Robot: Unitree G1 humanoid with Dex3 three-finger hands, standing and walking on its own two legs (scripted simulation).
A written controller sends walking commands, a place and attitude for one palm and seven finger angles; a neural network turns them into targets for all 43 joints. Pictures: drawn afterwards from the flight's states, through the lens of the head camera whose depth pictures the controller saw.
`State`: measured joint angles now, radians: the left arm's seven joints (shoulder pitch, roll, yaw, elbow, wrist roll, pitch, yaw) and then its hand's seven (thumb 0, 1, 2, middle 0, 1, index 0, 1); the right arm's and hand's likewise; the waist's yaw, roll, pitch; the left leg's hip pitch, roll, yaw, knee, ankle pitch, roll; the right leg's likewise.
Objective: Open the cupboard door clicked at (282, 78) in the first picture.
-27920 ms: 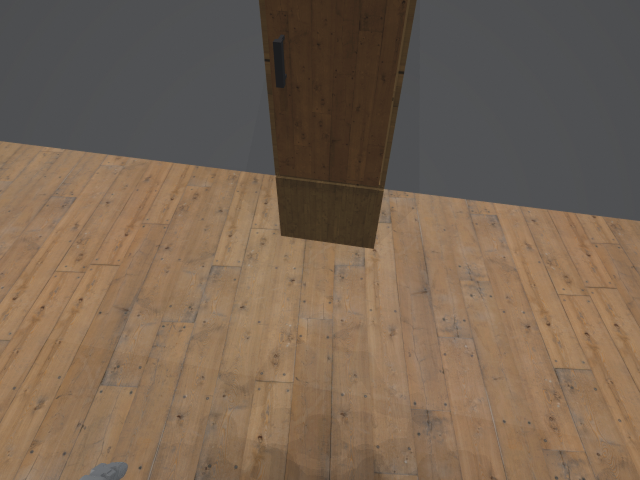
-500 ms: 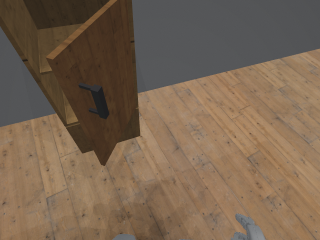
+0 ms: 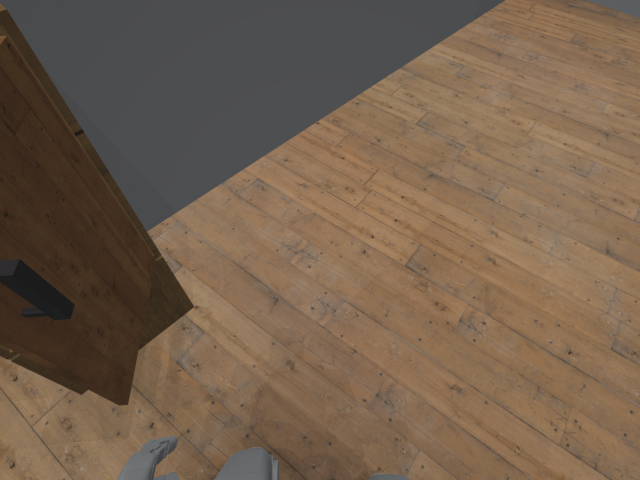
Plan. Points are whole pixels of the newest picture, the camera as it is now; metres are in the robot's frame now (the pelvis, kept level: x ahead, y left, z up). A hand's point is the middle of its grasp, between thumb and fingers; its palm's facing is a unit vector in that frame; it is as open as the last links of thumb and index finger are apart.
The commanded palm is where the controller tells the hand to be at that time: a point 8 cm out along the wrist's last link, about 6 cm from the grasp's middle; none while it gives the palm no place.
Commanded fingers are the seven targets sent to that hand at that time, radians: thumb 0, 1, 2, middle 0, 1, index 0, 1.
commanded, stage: walk to a spot facing it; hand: left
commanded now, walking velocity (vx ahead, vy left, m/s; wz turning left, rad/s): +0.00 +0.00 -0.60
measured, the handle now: (22, 293) +0.33 +0.40 +0.02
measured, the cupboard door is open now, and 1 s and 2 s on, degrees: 50 50 50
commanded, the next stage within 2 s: turn to face it in 1.92 s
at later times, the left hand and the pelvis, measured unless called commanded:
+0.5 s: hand (232, 426) +0.20 +0.14 -0.16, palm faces -0.32 -0.92 -0.24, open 7.4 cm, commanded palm none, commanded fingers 0.00 0.90 0.90 -0.20 -0.30 -0.20 -0.30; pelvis +0.04 -0.02 -0.01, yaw -19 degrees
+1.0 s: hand (294, 316) +0.38 +0.06 -0.17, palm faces -0.50 -0.85 -0.17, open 7.4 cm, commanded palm none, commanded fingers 0.00 0.90 0.90 -0.20 -0.30 -0.20 -0.30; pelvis +0.23 -0.07 +0.01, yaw -33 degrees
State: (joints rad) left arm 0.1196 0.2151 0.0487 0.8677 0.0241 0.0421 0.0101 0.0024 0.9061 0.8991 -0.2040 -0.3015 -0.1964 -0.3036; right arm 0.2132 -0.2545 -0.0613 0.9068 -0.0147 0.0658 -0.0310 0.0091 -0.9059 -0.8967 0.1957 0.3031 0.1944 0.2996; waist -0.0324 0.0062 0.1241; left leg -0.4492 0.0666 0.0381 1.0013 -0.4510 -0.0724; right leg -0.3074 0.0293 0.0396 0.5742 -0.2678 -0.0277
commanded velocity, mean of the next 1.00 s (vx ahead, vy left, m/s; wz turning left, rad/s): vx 0.29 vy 0.00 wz -0.48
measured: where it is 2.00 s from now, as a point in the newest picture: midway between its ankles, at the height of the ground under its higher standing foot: (455, 331)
